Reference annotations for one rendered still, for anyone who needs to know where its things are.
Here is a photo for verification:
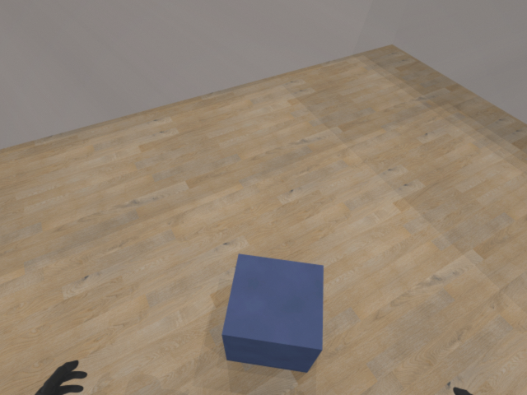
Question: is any robot left hand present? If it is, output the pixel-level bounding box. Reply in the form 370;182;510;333
35;360;87;395

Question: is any carton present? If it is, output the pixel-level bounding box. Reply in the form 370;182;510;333
222;254;324;373

